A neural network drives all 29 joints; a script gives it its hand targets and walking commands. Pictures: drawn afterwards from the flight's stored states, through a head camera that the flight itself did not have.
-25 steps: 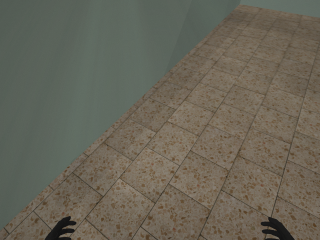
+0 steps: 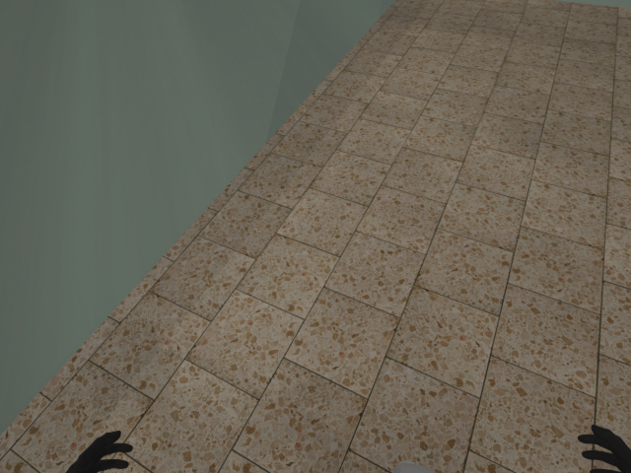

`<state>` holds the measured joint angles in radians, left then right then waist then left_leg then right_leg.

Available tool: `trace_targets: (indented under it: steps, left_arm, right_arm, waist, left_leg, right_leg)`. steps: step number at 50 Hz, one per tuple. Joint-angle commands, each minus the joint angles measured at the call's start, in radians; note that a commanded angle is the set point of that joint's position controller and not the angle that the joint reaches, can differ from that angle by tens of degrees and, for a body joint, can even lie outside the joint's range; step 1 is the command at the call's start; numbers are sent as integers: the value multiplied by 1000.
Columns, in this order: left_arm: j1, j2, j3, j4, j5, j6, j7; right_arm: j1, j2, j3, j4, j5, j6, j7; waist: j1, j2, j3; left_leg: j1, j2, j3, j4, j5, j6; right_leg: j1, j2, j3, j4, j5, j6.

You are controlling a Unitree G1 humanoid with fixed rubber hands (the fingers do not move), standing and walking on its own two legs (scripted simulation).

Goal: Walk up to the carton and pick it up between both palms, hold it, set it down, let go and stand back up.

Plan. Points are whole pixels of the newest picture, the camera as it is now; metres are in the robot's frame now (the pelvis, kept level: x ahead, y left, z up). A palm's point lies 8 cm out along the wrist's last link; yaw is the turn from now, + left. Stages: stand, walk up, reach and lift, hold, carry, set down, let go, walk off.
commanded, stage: walk up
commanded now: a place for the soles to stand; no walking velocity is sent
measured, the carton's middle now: out of the picture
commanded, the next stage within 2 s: none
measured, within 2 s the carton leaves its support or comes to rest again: neither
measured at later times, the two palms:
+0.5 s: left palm (256, 410) +0.21 +0.11 -0.06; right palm out of the picture +0.01 -0.53 -0.06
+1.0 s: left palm (410, 468) +0.14 -0.07 -0.05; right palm out of the picture -0.05 -0.73 -0.06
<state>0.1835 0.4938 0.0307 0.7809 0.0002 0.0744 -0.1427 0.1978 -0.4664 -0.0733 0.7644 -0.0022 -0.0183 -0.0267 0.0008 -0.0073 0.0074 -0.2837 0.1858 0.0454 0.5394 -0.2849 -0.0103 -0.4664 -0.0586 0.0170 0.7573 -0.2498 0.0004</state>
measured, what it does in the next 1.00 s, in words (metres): steps to the right, turning right: left foot, then right foot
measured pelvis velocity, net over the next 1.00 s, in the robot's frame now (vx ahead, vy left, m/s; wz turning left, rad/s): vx -0.03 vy -0.36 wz -0.44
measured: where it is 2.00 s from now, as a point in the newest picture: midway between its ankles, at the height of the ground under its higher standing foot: outside the picture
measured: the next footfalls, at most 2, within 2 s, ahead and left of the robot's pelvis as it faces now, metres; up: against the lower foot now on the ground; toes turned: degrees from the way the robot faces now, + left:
left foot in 0.44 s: +0.11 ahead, -0.03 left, +0.00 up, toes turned -7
right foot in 0.70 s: -0.04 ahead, -0.42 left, +0.00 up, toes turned -15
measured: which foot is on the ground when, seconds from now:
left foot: down 0.00-0.02, up 0.04-0.42, down 0.44-0.72, up 0.74-1.00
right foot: down 0.00-0.44, up 0.46-0.68, down 0.70-1.00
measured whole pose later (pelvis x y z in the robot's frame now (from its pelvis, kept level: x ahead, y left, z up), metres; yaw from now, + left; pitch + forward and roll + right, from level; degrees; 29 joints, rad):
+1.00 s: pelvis -0.03 -0.36 +0.02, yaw -25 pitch +6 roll +2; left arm 0.38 0.46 0.05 0.69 0.01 0.05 -0.11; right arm 0.13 -0.50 -0.09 0.80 0.00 -0.01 -0.05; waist 0.03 0.01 0.01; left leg -0.53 -0.03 0.04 0.81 -0.39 0.03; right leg -0.28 0.11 0.16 0.43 -0.24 -0.08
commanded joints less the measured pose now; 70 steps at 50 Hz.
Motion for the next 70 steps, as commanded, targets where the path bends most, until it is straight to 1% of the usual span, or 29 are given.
trace_targets:
  steps: [1,2,4,6,10,15,19,20,21,22,23,26,29,31,33,34,35,36,38,42,50,55,57,59,60,62,63,65,70]
  left_arm:
    - [196,205,132,-11,53,-34,26]
    - [190,281,143,-21,66,-34,37]
    - [84,292,147,-91,64,-33,47]
    - [87,221,126,-92,57,-26,52]
    - [79,132,104,-138,46,-36,56]
    - [21,132,97,-156,63,-24,58]
    - [-149,109,91,-226,73,-17,51]
    - [-215,100,87,-249,67,-22,52]
    - [-206,98,97,-242,56,-25,49]
    - [-49,78,101,-206,60,-18,50]
    - [57,122,101,-161,95,-8,47]
    - [175,228,137,-96,67,26,4]
    - [87,149,111,-118,24,14,-17]
    - [35,112,100,-155,22,2,-19]
    - [123,100,107,-120,30,-7,-2]
    - [193,103,114,-78,39,-14,11]
    - [251,131,121,-60,49,-20,24]
    - [297,235,149,-72,64,-21,33]
    - [122,359,175,-170,75,-31,35]
    - [163,193,130,-172,50,-42,51]
    - [218,129,86,-198,46,-50,67]
    - [103,125,87,-211,62,-63,64]
    - [10,124,89,-229,67,-67,55]
    - [65,65,81,-201,77,-61,45]
    - [83,103,86,-176,94,-49,44]
    - [110,162,100,-152,96,-40,23]
    - [94,177,104,-141,87,-39,10]
    - [74,135,90,-142,67,-41,-14]
    - [51,107,78,-137,33,-24,-36]
  right_arm:
    - [-86,-160,-57,6,-23,15,-12]
    - [-54,-100,-30,-20,-13,19,-19]
    - [-16,-169,-43,0,3,15,-34]
    - [-67,-166,-37,1,18,12,-27]
    - [47,-166,-48,34,12,13,-26]
    - [47,-186,-58,62,21,25,-26]
    - [317,-202,-85,118,20,9,-50]
    - [439,-228,-103,149,18,6,-57]
    - [455,-248,-123,141,19,8,-62]
    - [213,-265,-129,52,7,9,-70]
    - [5,-234,-114,11,4,5,-77]
    - [-325,-275,-92,-68,-19,-42,-73]
    - [-220,-264,-92,-10,-56,-45,-56]
    - [-65,-318,-113,34,-53,-34,-33]
    - [-108,-337,-124,51,-47,-17,-14]
    - [-138,-298,-114,48,-50,-2,-9]
    - [-141,-220,-87,35,-47,14,-8]
    - [-128,-144,-55,4,-29,20,-4]
    - [-73,-164,-51,-16,2,2,-15]
    - [-64,-152,-38,9,24,-8,-19]
    - [-86,-132,-40,-4,24,-17,-40]
    - [19,-143,-51,26,16,-30,-52]
    - [134,-174,-69,46,8,-42,-53]
    - [144,-270,-107,17,-1,-34,-57]
    - [95,-263,-109,0,2,-33,-53]
    - [-55,-264,-98,-39,-3,-48,-45]
    - [-82,-241,-91,-30,-9,-54,-43]
    - [-56,-238,-90,-18,-23,-64,-47]
    - [-88,-288,-115,-2,-32,-48,-9]
  waist:
    - [154,-156,-103]
    - [136,-344,-72]
    - [107,-342,-86]
    - [99,-312,-55]
    - [62,-157,-217]
    - [42,-149,-81]
    - [-92,-259,-93]
    - [-167,-200,-138]
    - [-213,129,-214]
    - [-100,334,-274]
    - [27,143,-193]
    - [174,203,-70]
    - [104,161,23]
    - [22,188,0]
    - [63,197,-57]
    - [99,100,-46]
    - [131,-72,-5]
    - [138,-285,7]
    - [61,-427,12]
    - [41,-257,-32]
    - [89,-140,-168]
    - [19,-130,-163]
    - [-69,-81,-182]
    - [-95,179,-244]
    - [-53,39,-213]
    - [12,37,-114]
    - [25,5,-71]
    - [11,61,4]
    - [5,193,59]
  left_leg:
    - [-242,-92,90,350,-267,67]
    - [-436,-182,55,471,-376,21]
    - [-455,-160,-7,507,-353,26]
    - [-424,-138,-29,488,-232,23]
    - [-358,-194,-11,432,-111,13]
    - [-244,-210,4,254,-79,20]
    - [200,-250,81,-202,-77,61]
    - [427,-238,97,-362,14,89]
    - [599,-66,-91,-420,256,170]
    - [570,318,-431,-228,186,285]
    - [267,378,-369,-228,113,283]
    - [-319,299,-209,-379,-109,242]
    - [-133,34,32,-244,-82,137]
    - [65,79,2,-171,-106,163]
    - [70,82,41,-63,-143,153]
    - [9,6,113,123,-104,134]
    - [-130,-78,141,321,-160,118]
    - [-359,-166,118,473,-334,63]
    - [-416,-175,0,566,-365,23]
    - [-373,-151,-17,442,-136,20]
    - [-298,-244,-17,85,-68,17]
    - [-26,-229,-51,-75,19,49]
    - [324,-153,-129,-197,135,104]
    - [643,271,-447,-182,290,280]
    - [532,328,-422,-199,275,325]
    - [292,358,-366,-291,98,317]
    - [221,281,-271,-296,47,273]
    - [170,143,-118,-299,28,192]
    - [97,99,56,-311,-21,173]
  right_leg:
    - [403,-20,109,-422,166,-31]
    - [406,-133,379,-469,228,-66]
    - [382,-160,500,-511,205,-146]
    - [369,-52,386,-469,334,-86]
    - [559,-40,327,-402,624,-74]
    - [379,7,341,-557,331,61]
    - [165,102,225,-519,773,278]
    - [47,173,157,-373,858,348]
    - [-89,256,104,84,451,326]
    - [-267,137,290,487,-196,192]
    - [-162,26,335,536,-176,143]
    - [156,-7,219,734,-94,84]
    - [82,7,85,183,-127,23]
    - [6,-18,22,-84,-192,0]
    - [123,11,-80,-242,-111,-4]
    - [190,63,-73,-369,-46,-5]
    - [238,98,9,-468,-26,-25]
    - [300,-44,301,-535,0,-75]
    - [202,-167,645,-658,-11,-192]
    - [396,3,340,-403,584,-121]
    - [644,-33,482,-376,819,-91]
    - [448,33,456,-364,773,-34]
    - [143,95,392,-253,678,22]
    - [-266,181,226,166,-259,88]
    - [-273,137,180,257,-259,75]
    - [-200,62,161,332,-206,46]
    - [-156,31,164,312,-141,33]
    - [-143,40,135,210,-52,29]
    - [-67,-11,10,21,2,39]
